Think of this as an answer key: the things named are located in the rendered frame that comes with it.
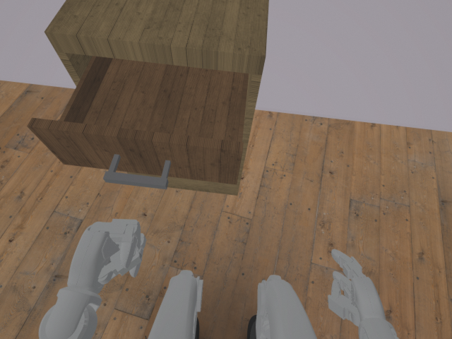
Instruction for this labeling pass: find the cabinet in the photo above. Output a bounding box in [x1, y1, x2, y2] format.
[44, 0, 269, 196]

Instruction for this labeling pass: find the robot left hand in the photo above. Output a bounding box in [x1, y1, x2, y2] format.
[67, 219, 147, 294]

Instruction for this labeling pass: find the right robot shin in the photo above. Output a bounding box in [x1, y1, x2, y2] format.
[256, 275, 281, 339]

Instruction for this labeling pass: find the robot right hand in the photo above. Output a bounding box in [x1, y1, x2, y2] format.
[328, 249, 386, 327]

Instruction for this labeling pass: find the handle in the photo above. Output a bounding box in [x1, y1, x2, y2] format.
[103, 154, 171, 189]

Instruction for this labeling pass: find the right robot forearm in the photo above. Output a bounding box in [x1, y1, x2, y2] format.
[358, 318, 399, 339]

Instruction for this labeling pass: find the robot left thigh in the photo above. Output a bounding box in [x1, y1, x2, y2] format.
[148, 273, 203, 339]

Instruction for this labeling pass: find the drawer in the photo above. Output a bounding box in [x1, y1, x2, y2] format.
[27, 56, 249, 185]

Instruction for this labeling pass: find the left robot forearm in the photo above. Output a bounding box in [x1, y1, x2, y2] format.
[39, 287, 102, 339]

